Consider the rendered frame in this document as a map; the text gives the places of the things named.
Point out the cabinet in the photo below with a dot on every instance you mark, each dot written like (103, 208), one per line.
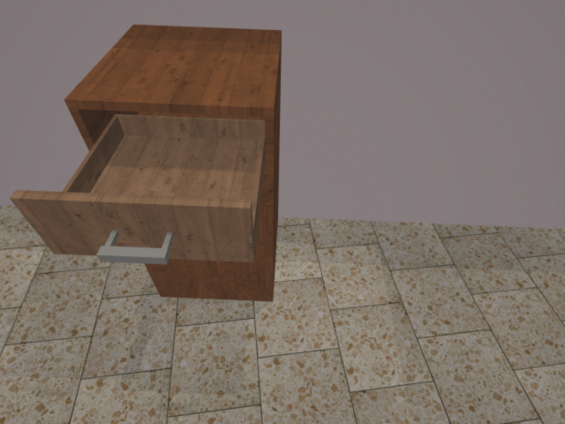
(189, 71)

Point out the handle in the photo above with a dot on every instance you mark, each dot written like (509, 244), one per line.
(126, 254)

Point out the drawer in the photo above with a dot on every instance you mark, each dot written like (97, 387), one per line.
(199, 178)

